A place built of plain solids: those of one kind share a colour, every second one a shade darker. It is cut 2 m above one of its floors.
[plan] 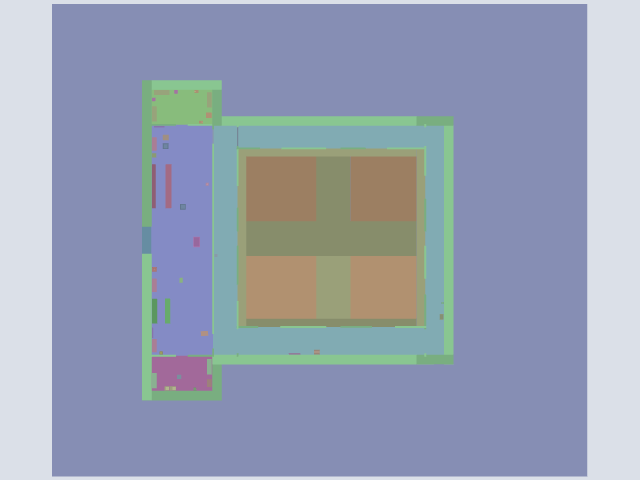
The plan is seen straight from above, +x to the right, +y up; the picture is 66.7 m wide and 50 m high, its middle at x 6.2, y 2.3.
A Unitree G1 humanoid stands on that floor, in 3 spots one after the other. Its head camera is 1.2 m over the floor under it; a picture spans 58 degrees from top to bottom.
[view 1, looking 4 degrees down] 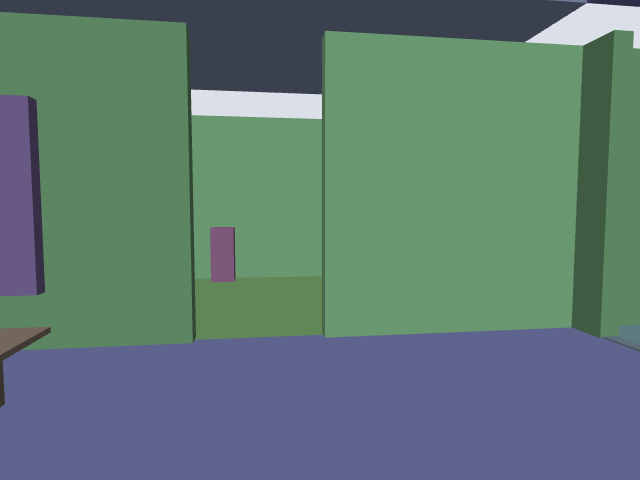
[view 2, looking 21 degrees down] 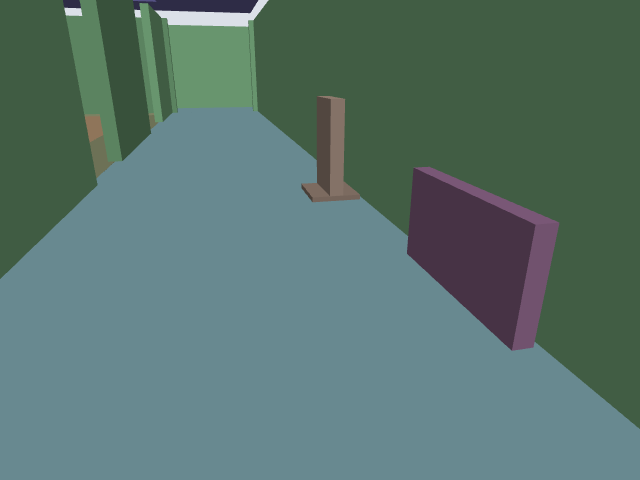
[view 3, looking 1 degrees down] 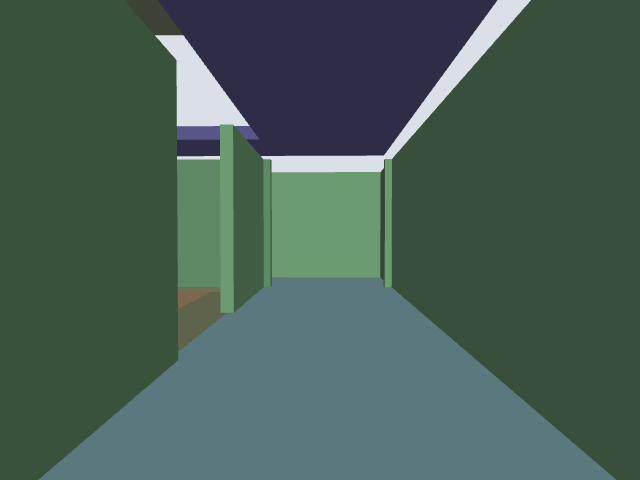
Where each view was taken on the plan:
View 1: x -8.19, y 10.24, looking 82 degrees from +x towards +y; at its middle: wall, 7.80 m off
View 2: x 1.49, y -8.26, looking -13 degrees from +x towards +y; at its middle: floor_corr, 3.35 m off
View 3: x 7.59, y -8.26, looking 1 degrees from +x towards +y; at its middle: wall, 11.53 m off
